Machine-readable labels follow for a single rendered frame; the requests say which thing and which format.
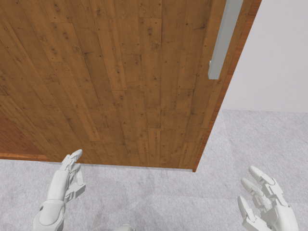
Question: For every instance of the robot right hand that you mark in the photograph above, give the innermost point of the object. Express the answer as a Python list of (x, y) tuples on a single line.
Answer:
[(280, 217)]

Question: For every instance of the wardrobe door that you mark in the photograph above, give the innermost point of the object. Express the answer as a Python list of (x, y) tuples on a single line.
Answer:
[(125, 81), (13, 140)]

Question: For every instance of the handle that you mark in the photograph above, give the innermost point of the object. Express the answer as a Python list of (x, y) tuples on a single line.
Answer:
[(228, 22)]

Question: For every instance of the robot left hand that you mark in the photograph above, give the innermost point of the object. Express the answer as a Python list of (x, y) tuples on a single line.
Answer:
[(59, 187)]

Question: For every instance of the robot left forearm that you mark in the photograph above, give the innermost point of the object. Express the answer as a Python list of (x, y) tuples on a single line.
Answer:
[(50, 216)]

